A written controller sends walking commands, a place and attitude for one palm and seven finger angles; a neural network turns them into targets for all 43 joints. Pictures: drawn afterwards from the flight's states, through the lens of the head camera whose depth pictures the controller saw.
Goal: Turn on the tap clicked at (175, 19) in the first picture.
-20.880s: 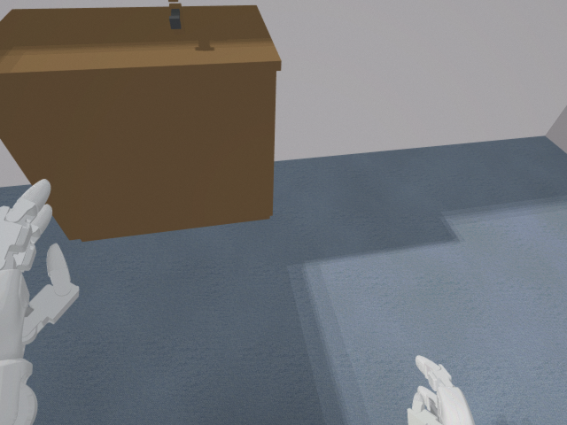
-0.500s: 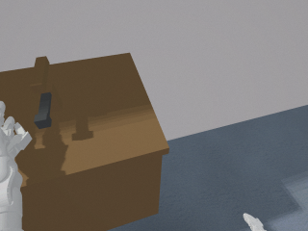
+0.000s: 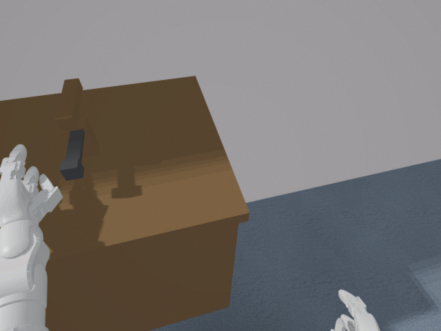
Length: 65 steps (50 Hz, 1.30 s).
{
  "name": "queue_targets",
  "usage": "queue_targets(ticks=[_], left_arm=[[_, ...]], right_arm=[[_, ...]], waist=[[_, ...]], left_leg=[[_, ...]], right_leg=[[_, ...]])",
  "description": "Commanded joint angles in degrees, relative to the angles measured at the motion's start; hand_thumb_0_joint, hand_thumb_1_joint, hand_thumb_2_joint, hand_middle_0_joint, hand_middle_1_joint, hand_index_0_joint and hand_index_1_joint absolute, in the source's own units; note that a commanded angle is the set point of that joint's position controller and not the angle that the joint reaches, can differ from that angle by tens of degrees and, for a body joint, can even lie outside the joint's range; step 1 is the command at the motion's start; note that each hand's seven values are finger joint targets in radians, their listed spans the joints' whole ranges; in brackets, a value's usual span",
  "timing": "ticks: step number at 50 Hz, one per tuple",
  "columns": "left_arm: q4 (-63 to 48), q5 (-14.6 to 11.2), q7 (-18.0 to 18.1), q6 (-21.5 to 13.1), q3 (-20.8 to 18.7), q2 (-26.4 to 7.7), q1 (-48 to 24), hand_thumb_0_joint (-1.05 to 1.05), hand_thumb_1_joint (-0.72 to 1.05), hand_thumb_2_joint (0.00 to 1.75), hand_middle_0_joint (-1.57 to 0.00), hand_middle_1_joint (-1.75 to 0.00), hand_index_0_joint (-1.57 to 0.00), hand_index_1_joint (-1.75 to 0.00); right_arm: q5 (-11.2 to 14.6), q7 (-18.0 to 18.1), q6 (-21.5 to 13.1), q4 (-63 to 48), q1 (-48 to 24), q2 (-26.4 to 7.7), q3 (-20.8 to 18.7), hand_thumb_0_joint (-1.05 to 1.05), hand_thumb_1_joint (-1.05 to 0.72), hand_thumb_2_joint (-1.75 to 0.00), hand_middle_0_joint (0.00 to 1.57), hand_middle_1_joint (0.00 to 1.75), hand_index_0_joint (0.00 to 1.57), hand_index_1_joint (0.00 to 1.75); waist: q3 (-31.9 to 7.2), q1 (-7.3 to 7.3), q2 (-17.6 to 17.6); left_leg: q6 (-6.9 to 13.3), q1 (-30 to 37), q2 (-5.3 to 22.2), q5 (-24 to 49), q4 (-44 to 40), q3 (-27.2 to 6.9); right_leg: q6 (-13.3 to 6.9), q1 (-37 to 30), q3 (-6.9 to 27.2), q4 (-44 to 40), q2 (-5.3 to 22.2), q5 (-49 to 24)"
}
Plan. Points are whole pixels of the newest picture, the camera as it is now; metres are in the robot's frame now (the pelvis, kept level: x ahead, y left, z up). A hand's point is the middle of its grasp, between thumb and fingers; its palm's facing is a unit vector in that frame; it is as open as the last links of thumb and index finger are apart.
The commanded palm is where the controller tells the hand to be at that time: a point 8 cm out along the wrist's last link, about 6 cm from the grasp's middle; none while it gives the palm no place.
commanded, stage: push the lever round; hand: left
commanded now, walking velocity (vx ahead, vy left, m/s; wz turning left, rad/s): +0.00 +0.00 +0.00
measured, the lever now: (72, 169) +0.35 +0.29 +0.12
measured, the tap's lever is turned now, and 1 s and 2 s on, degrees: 0 6 21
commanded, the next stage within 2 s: none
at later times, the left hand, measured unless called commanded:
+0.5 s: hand (71, 191) +0.31 +0.28 +0.11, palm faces +0.54 -0.84 -0.08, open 7.7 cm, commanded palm +0.27 +0.32 +0.10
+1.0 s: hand (86, 189) +0.32 +0.26 +0.10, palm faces +0.65 -0.76 -0.06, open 7.5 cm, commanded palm +0.28 +0.29 +0.10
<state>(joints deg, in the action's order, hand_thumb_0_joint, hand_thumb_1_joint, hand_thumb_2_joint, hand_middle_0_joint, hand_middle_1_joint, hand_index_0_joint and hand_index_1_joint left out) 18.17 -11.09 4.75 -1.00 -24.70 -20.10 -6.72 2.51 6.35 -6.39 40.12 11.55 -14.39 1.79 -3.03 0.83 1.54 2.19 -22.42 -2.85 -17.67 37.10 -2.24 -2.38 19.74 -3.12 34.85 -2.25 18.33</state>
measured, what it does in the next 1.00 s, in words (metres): stands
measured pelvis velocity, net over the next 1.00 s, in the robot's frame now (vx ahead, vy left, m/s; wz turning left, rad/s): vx -0.01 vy -0.02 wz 0.02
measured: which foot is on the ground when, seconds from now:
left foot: down 0.00-1.00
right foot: down 0.00-1.00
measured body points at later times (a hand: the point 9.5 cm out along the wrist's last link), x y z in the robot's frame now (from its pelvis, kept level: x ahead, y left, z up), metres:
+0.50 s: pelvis +0.00 -0.02 +0.00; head +0.00 -0.03 +0.45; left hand +0.27 +0.32 +0.11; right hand +0.14 -0.27 -0.10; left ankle +0.01 +0.09 -0.73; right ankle +0.00 -0.09 -0.73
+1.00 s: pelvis -0.01 -0.02 +0.00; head +0.00 -0.03 +0.45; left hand +0.28 +0.30 +0.11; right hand +0.15 -0.26 -0.11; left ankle +0.01 +0.09 -0.73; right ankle +0.00 -0.09 -0.73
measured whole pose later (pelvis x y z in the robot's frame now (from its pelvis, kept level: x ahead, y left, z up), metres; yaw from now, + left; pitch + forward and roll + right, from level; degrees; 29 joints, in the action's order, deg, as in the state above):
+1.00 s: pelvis -0.01 -0.02 +0.00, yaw +1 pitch +3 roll -1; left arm 17.2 -7.2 20.0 -2.7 -18.6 -12.5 -10.1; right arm 1.6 5.6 -3.8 42.1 10.4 -14.5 1.4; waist -2.7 1.2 2.5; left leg 1.0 -23.3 -2.4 -17.4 38.0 -3.5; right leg -3.7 20.5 -4.5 36.1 -2.8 18.5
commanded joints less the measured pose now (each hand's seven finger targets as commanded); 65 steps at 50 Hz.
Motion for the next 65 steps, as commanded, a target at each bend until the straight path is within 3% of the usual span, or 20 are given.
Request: queue_targets(ticks=[1,4,6,7,10,16,20,25,26,31,35,42,50,51,55,56,58,61,63,65], left_arm=[[-16.6,1.3,2.4,-6.1,-6.5,-17.4,-13.3,0.0,0.9,0.9,-0.15,-0.15,-0.15,-0.15],[-15.6,1.0,2.4,-6.4,-3.8,-14.1,-13.3,0.0,0.9,0.9,-0.15,-0.15,-0.15,-0.15],[-14.4,1.0,2.3,-6.2,-5.3,-15.4,-12.1,0.0,0.9,0.9,-0.15,-0.15,-0.15,-0.15],[-14.2,0.5,2.0,-5.7,-3.6,-13.1,-11.3,0.0,0.9,0.9,-0.15,-0.15,-0.15,-0.15],[-13.9,-0.1,1.3,-4.5,-4.2,-14.2,-11.7,0.0,0.9,0.9,-0.15,-0.15,-0.15,-0.15],[-17.2,0.8,2.7,-6.3,-3.8,-14.3,-14.8,0.0,0.9,0.9,-0.15,-0.15,-0.15,-0.15],[-16.2,0.8,3.3,-7.5,-1.9,-12.3,-14.3,0.0,0.9,0.9,-0.15,-0.15,-0.15,-0.15],[-13.0,0.2,3.8,-5.1,-3.0,-13.1,-14.2,0.0,0.9,0.9,-0.15,-0.15,-0.15,-0.15],[-12.6,0.6,4.4,-4.7,-3.0,-12.9,-15.5,0.0,0.9,0.9,-0.15,-0.15,-0.15,-0.15],[-15.5,2.3,7.5,-5.5,-0.2,-10.1,-17.4,0.0,0.9,0.9,-0.15,-0.15,-0.15,-0.15],[-13.8,2.5,9.3,-6.2,0.6,-9.5,-19.2,0.0,0.9,0.9,-0.15,-0.15,-0.15,-0.15],[-15.1,4.6,12.3,-6.2,5.3,-5.6,-24.9,0.0,0.9,0.9,-0.15,-0.15,-0.15,-0.15],[-13.9,5.3,16.3,-5.4,7.2,-2.9,-26.2,0.0,0.9,0.9,-0.15,-0.15,-0.15,-0.15],[-13.4,5.8,17.0,-5.2,5.6,-4.4,-26.7,0.0,0.9,0.9,-0.15,-0.15,-0.15,-0.15],[-13.0,6.2,18.7,-4.6,6.9,-3.0,-28.9,0.0,0.9,0.9,-0.15,-0.15,-0.15,-0.15],[-12.4,6.8,19.5,-4.5,4.7,-4.9,-28.3,0.0,0.9,0.9,-0.15,-0.15,-0.15,-0.15],[-14.9,7.3,20.6,-4.9,7.3,-2.5,-30.8,0.0,0.9,0.9,-0.15,-0.15,-0.15,-0.15],[-13.5,8.3,22.7,-4.9,5.9,-2.9,-29.3,0.0,0.9,0.9,-0.15,-0.15,-0.15,-0.15],[-13.5,8.5,23.8,-4.7,8.5,0.3,-29.2,0.0,0.9,0.9,-0.15,-0.15,-0.15,-0.15],[-12.2,8.5,24.8,-4.0,7.2,-0.5,-28.7,0.0,0.9,0.9,-0.15,-0.15,-0.15,-0.15]], right_arm=[[-0.6,0.1,-2.4,-7.3,-2.7,-8.1,-3.7,0.0,-0.9,-0.9,0.2,0.3,0.2,0.3],[-0.5,-0.4,-2.3,-7.6,-2.9,-8.0,-3.6,0.0,-0.9,-0.9,0.2,0.3,0.2,0.3],[-0.2,-0.2,-1.8,-7.1,-3.1,-8.0,-3.6,0.0,-0.9,-0.9,0.2,0.3,0.2,0.3],[-0.2,-0.3,-1.8,-7.7,-3.1,-7.9,-3.6,0.0,-0.9,-0.9,0.2,0.3,0.2,0.3],[0.2,0.0,-1.6,-7.9,-3.3,-8.4,-3.8,0.0,-0.9,-0.9,0.2,0.3,0.2,0.3],[-0.1,0.2,-1.6,-7.1,-3.7,-7.8,-3.6,0.0,-0.9,-0.9,0.2,0.3,0.2,0.3],[-0.4,-0.1,-2.0,-7.0,-3.6,-8.0,-3.7,0.0,-0.9,-0.9,0.2,0.3,0.2,0.3],[0.2,0.2,-1.2,-7.5,-4.7,-7.9,-3.4,0.0,-0.9,-0.9,0.2,0.3,0.2,0.3],[0.3,0.4,-1.0,-7.1,-5.1,-7.7,-3.2,0.0,-0.9,-0.9,0.2,0.3,0.2,0.3],[-0.3,-0.1,-1.2,-7.2,-5.4,-7.4,-3.3,0.0,-0.9,-0.9,0.2,0.3,0.2,0.3],[-0.6,-0.3,-1.0,-6.9,-5.1,-7.7,-3.3,0.0,-0.9,-0.9,0.2,0.3,0.2,0.3],[-0.8,-0.2,-0.7,-6.5,-5.9,-7.3,-3.0,0.0,-0.9,-0.9,0.2,0.3,0.2,0.3],[-1.2,-0.3,-0.1,-5.9,-6.4,-7.3,-3.0,0.0,-0.9,-0.9,0.2,0.3,0.2,0.3],[-1.3,-0.1,0.3,-5.4,-6.9,-7.3,-3.0,0.0,-0.9,-0.9,0.2,0.3,0.2,0.3],[-1.5,-0.3,0.9,-5.8,-7.5,-7.0,-2.8,0.0,-0.9,-0.9,0.2,0.3,0.2,0.3],[-1.6,-0.2,1.3,-5.4,-7.7,-6.9,-2.8,0.0,-0.9,-0.9,0.2,0.3,0.2,0.3],[-1.8,-0.5,1.4,-5.9,-8.0,-6.4,-2.8,0.0,-0.9,-0.9,0.2,0.3,0.2,0.3],[-2.2,-0.8,1.9,-5.3,-7.6,-6.4,-3.0,0.0,-0.9,-0.9,0.2,0.3,0.2,0.3],[-2.4,-1.2,1.9,-5.9,-7.6,-6.2,-3.2,0.0,-0.9,-0.9,0.2,0.3,0.2,0.3],[-2.4,-1.4,2.3,-6.0,-7.6,-6.4,-3.3,0.0,-0.9,-0.9,0.2,0.3,0.2,0.3]], waist=[[-14.1,1.08,5.2],[-12.3,-0.1,3.7],[-10.5,0.39,4.2],[-10.9,0.17,3.1],[-10.5,0.1,0.7],[-10.6,-0.39,4.5],[-11.5,-0.78,2.3],[-10.2,-0.28,0.0],[-8.6,-0.38,0.7],[-10.0,-0.71,4.2],[-10.7,-1.54,-0.6],[-10.9,-2.36,3.2],[-12.0,-2.32,-1.1],[-11.1,-2.12,0.2],[-11.7,-2.34,-1.1],[-11.1,-1.62,0.6],[-13.4,-1.93,3.1],[-14.1,-1.39,3.0],[-14.9,-1.65,2.0],[-14.5,-1.39,0.1]], left_leg=[[-2.0,8.5,2.2,16.7,-4.9,-2.3],[-1.6,7.4,2.2,15.2,-4.7,-1.9],[-1.4,6.2,2.1,14.0,-5.1,-1.7],[-1.2,6.0,1.9,13.7,-5.3,-1.5],[-0.6,5.1,1.8,13.1,-5.3,-1.0],[-0.5,6.5,1.9,11.6,-5.1,-1.2],[-0.3,5.7,1.7,11.0,-4.7,-1.1],[0.1,3.0,1.4,7.9,-5.3,-0.3],[0.2,3.0,1.4,6.9,-5.4,-0.3],[0.2,5.0,1.4,7.8,-4.7,-0.6],[0.2,3.3,1.4,6.5,-4.3,-0.8],[0.1,5.1,1.5,5.4,-4.5,-1.2],[-0.2,4.9,1.4,6.2,-4.2,-1.7],[-0.1,4.7,1.5,5.6,-4.3,-1.5],[-0.1,4.2,1.3,5.1,-4.2,-1.4],[-0.1,4.0,1.3,5.2,-4.3,-1.3],[-0.3,5.6,1.3,6.7,-4.0,-1.3],[-0.6,5.3,1.5,8.1,-3.6,-1.5],[-0.7,5.8,1.6,9.3,-3.4,-1.6],[-0.7,4.4,1.6,9.8,-3.3,-1.4]], right_leg=[[0.2,-3.5,1.7,-3.8,0.7,-13.2],[0.5,-2.6,1.8,-4.0,0.7,-13.0],[0.3,-2.9,1.9,-4.3,0.8,-12.2],[0.4,-3.3,1.9,-4.4,0.9,-12.6],[0.7,-4.1,2.3,-5.0,1.0,-13.5],[0.6,-2.7,2.6,-5.2,0.9,-11.2],[0.8,-3.1,2.9,-4.9,1.1,-11.6],[1.2,-4.3,3.7,-6.4,1.7,-9.7],[1.3,-3.3,3.8,-6.8,1.7,-8.3],[1.0,-2.3,3.7,-6.3,1.6,-8.7],[1.4,-2.5,3.9,-6.2,1.7,-8.1],[1.0,-0.6,3.6,-6.0,1.8,-6.2],[1.1,-1.5,3.2,-5.8,1.9,-7.4],[1.1,-1.2,3.4,-6.1,2.0,-6.5],[1.2,-1.6,3.6,-6.3,2.2,-6.3],[1.0,-1.9,3.8,-6.4,2.2,-6.0],[0.8,-2.0,3.6,-5.7,2.2,-7.5],[0.6,-2.5,3.3,-4.9,2.0,-8.7],[0.7,-2.5,2.8,-4.4,1.9,-9.9],[0.8,-3.5,3.1,-4.5,2.1,-11.3]])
